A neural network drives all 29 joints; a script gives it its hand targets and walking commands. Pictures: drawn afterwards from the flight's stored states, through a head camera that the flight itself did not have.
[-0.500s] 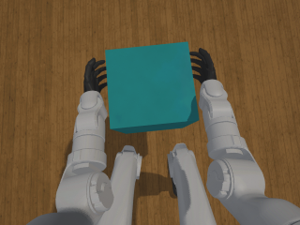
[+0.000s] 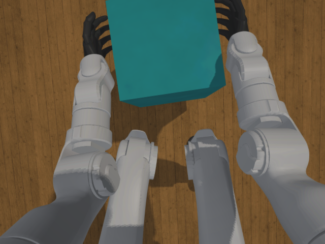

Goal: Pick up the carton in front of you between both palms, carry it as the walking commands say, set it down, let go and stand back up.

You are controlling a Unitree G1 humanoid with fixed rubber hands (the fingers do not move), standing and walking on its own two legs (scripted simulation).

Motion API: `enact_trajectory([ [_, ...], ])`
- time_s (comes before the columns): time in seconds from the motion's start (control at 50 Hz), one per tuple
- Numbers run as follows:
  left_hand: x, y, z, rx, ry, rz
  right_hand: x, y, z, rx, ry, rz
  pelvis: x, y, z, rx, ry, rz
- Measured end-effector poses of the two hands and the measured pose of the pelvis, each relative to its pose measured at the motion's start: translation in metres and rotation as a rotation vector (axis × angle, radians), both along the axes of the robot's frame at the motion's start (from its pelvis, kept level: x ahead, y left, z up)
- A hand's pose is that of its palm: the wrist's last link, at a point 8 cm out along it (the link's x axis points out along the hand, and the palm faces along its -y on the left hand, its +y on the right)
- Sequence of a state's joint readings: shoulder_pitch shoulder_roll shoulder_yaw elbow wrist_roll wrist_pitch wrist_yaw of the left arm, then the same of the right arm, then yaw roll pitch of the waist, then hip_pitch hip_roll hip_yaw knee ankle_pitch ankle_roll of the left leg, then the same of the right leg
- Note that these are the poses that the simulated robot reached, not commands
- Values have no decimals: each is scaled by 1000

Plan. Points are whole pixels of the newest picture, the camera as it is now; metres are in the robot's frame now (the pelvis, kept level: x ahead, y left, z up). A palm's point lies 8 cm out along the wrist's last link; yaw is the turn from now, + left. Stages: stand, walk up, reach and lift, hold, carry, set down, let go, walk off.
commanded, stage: set down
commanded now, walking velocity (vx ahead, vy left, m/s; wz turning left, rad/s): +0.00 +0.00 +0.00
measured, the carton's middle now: (166, 60) +0.49 -0.01 -0.23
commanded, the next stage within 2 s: none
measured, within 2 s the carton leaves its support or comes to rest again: rests again in 1.34 s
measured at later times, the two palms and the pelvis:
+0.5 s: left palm (105, 58) +0.49 +0.14 -0.20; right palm (226, 40) +0.52 -0.16 -0.20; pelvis +0.01 +0.00 -0.05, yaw +1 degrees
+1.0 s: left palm (103, 56) +0.50 +0.15 -0.20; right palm (228, 37) +0.53 -0.16 -0.20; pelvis +0.00 +0.00 -0.06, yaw +1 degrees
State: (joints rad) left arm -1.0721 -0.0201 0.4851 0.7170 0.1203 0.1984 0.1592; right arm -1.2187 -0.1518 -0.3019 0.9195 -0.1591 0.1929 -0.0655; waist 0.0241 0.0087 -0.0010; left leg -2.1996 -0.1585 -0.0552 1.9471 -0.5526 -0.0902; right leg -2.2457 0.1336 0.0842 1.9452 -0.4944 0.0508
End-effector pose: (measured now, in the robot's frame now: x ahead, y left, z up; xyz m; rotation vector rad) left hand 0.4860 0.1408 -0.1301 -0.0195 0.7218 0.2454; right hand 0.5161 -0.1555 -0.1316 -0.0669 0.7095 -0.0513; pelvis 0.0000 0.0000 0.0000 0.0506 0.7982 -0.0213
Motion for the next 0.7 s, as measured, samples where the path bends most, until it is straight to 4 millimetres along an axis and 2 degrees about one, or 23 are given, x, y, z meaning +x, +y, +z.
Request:
enact_trajectory([
  [0.14,5,0,-46,-3,14,9,8,0,-48,-8,16,16,0,-1,-27,4,-23,6],
  [0.22,5,2,-62,-21,14,27,10,2,-62,-18,20,28,3,-3,-38,2,-57,21],
  [0.4,9,3,-69,-20,17,16,13,2,-67,-14,28,16,8,-1,-49,-11,-76,22],
  [0.7,10,3,-71,-25,22,-25,10,-1,-71,-12,49,26,2,0,-57,-10,-116,20],
])
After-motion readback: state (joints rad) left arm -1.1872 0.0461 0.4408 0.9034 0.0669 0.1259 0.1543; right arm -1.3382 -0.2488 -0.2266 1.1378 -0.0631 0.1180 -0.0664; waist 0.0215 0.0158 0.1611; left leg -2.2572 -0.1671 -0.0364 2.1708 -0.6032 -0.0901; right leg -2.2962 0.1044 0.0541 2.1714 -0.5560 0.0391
